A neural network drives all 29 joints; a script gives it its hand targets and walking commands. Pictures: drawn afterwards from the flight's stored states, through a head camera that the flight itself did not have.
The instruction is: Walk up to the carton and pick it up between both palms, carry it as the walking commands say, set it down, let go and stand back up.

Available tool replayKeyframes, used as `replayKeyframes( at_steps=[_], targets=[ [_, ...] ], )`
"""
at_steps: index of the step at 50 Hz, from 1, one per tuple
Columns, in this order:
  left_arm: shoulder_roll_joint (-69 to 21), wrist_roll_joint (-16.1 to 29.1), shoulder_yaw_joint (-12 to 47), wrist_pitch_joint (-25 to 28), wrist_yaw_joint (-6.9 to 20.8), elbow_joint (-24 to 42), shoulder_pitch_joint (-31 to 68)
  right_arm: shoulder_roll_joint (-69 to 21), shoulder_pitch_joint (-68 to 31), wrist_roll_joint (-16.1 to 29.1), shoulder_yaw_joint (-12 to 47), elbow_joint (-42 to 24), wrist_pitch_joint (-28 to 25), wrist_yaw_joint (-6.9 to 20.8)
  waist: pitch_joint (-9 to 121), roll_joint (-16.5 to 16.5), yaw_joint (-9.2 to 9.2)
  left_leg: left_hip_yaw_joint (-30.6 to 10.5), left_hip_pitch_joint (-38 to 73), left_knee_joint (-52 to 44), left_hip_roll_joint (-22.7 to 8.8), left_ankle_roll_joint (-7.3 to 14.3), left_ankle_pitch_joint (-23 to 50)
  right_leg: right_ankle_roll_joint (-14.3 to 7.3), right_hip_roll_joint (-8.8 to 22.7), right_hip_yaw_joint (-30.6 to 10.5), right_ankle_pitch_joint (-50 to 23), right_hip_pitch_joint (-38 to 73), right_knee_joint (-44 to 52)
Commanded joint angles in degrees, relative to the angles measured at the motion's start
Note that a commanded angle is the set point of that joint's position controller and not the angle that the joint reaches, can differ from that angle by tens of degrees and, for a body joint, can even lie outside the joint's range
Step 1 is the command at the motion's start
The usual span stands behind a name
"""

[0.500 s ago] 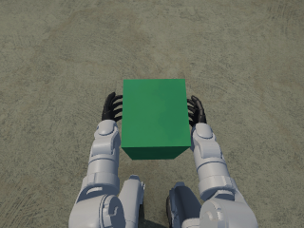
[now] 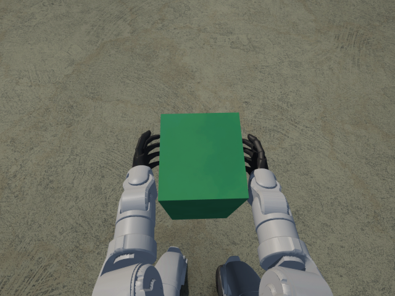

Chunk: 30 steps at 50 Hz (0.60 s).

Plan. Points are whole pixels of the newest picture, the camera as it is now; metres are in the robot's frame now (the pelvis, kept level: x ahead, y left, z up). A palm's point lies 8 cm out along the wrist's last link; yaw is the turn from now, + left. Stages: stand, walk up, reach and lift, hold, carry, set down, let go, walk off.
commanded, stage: reach and lift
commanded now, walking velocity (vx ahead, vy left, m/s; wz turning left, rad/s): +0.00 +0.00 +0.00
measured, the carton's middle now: (199, 175) +0.36 +0.04 -0.11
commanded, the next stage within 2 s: none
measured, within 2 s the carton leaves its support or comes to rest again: neither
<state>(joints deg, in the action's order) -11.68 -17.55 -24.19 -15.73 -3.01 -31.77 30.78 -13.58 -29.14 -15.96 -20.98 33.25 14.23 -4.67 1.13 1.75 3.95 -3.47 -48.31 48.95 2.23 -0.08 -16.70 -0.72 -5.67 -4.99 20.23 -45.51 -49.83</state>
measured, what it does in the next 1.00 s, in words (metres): stands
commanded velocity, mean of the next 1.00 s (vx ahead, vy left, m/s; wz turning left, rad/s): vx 0.00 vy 0.00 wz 0.00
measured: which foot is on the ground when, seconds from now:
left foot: down 0.00-1.00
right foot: down 0.00-1.00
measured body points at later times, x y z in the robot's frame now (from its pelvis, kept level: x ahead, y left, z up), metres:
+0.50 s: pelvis +0.01 +0.01 +0.04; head +0.07 +0.02 +0.48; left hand +0.35 +0.16 +0.03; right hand +0.37 -0.08 +0.02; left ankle +0.06 +0.11 -0.69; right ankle +0.03 -0.11 -0.69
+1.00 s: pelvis +0.02 +0.00 +0.05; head -0.01 +0.00 +0.50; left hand +0.33 +0.16 +0.09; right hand +0.35 -0.09 +0.09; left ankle +0.06 +0.11 -0.69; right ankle +0.03 -0.11 -0.69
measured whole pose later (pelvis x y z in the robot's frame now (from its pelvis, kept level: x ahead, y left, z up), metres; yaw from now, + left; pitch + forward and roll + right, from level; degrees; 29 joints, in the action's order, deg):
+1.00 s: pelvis +0.02 +0.00 +0.05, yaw +1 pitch -6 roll +0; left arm -11.8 -17.2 -18.8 -36.4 -5.1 -24.4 24.5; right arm -12.1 -25.3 -15.5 -14.3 28.5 35.2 -4.1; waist -1.6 0.7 3.0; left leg -4.5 -10.6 26.6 2.6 0.3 -10.3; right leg -1.1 -3.6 -5.5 14.1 -7.8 -27.7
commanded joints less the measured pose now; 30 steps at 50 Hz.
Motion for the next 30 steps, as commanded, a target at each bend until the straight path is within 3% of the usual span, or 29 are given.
replayKeyframes(
  at_steps=[1,13,30],
  targets=[
    [-58.1,5.2,32.9,-0.1,12.4,-6.2,24.3,-55.4,-31.4,4.4,30.5,2.4,-0.9,10.8,32.7,-1.6,0.59,-1.2,26.5,-5.9,3.5,-0.1,14.7,-0.3,-2.7,-3.0,-9.7,11.7,9.5],
    [-58.7,6.4,34.3,-3.1,12.3,-4.2,21.1,-55.2,-27.3,5.1,31.4,1.1,1.5,12.3,28.5,-2.1,0.29,-1.5,34.6,-13.3,2.8,-0.6,18.6,-0.8,-2.1,-3.0,-14.1,20.5,16.2],
    [-60.1,10.0,35.5,-11.2,12.8,-1.2,21.1,-57.4,-26.5,8.1,33.2,-1.2,9.3,12.9,21.2,-2.3,-0.34,-1.6,43.3,-20.5,2.2,-0.6,17.4,-0.5,-0.3,-2.2,-14.2,29.4,23.0]
  ],
)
